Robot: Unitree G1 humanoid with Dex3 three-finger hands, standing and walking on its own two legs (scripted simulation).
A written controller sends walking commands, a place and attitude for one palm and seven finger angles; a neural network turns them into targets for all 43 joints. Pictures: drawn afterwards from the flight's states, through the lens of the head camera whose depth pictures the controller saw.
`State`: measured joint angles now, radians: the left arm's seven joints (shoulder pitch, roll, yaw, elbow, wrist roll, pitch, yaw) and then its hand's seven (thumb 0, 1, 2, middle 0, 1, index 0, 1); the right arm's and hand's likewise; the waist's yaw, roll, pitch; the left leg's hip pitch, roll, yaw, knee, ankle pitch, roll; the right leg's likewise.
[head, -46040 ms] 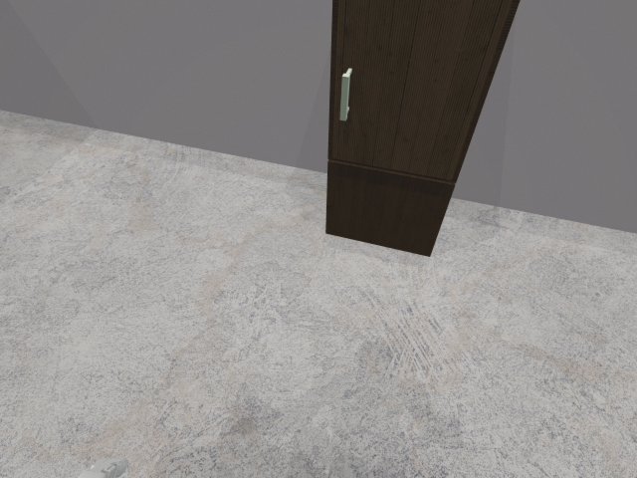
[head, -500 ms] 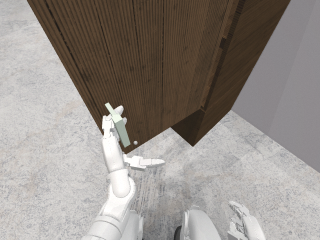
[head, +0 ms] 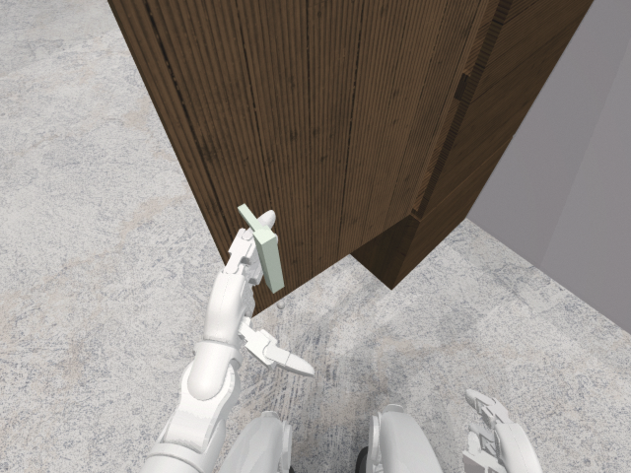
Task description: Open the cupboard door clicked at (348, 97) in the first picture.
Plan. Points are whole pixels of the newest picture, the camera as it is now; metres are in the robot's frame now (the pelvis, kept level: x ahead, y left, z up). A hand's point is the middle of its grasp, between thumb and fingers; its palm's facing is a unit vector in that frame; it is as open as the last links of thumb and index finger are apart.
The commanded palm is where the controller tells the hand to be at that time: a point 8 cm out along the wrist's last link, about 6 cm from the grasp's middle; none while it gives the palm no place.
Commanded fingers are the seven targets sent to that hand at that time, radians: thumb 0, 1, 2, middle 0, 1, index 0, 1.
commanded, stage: slide the hand sideways off the handle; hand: left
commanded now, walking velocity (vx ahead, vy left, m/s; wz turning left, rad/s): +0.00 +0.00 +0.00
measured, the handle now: (261, 251) +0.39 +0.09 +0.03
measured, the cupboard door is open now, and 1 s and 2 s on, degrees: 82 83 83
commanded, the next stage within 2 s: draw the hand back to the body in 0.82 s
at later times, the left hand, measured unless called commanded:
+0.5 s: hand (242, 341) +0.27 +0.10 +0.02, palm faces -0.11 -0.99 -0.03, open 16.3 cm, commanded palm +0.25 +0.16 +0.02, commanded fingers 0.00 -0.50 0.30 -0.15 -0.30 -0.15 -0.30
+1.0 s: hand (209, 366) +0.24 +0.13 +0.03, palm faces -0.11 -0.99 -0.04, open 16.3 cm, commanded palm +0.22 +0.20 +0.05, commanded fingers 0.00 -0.50 0.30 -0.15 -0.30 -0.15 -0.30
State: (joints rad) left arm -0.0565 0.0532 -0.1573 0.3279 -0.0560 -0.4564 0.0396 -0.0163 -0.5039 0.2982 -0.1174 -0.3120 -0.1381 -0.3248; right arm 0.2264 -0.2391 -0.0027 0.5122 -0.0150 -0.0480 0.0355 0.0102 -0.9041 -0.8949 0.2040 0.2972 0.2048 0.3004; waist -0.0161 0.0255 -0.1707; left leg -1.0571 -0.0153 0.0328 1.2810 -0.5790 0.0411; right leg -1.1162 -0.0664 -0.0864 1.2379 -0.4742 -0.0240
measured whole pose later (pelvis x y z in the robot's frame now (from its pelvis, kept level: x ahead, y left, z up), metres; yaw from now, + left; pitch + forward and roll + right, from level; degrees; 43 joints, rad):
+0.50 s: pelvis +0.02 -0.01 -0.01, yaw +0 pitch +22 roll -1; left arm 0.26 0.14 -0.09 0.02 -0.09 -0.42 -0.08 -0.02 -0.50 0.30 -0.15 -0.30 -0.15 -0.30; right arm 0.20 -0.22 0.02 0.44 -0.01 -0.05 0.01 0.01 -0.90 -0.89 0.21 0.30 0.21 0.30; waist 0.01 0.02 -0.18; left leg -1.08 0.00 0.01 1.34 -0.63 0.03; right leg -1.14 -0.05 -0.11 1.29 -0.53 -0.03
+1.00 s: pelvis +0.01 -0.02 -0.02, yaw +0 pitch +21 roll -2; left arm 0.39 0.21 0.04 -0.10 -0.20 -0.39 -0.22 -0.02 -0.50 0.30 -0.15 -0.30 -0.15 -0.30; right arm 0.21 -0.23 0.01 0.44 0.01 -0.10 -0.03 0.01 -0.90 -0.89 0.21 0.30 0.21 0.30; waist 0.00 0.02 -0.19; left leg -1.11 0.02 -0.01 1.39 -0.65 0.01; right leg -1.15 -0.04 -0.13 1.32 -0.54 -0.05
